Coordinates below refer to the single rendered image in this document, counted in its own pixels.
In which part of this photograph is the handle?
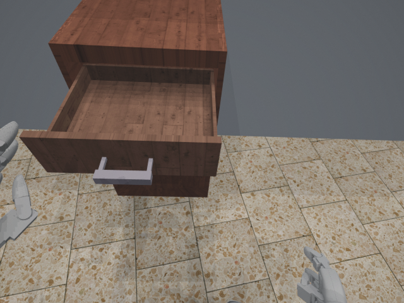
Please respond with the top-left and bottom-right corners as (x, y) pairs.
(92, 157), (153, 185)

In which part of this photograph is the robot right hand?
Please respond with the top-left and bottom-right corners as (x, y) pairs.
(297, 246), (347, 303)

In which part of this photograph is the robot left hand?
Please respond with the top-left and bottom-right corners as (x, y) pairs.
(0, 121), (38, 248)

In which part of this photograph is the cabinet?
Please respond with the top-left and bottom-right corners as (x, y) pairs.
(48, 0), (227, 198)

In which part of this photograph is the drawer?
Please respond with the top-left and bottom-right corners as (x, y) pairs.
(19, 63), (222, 176)

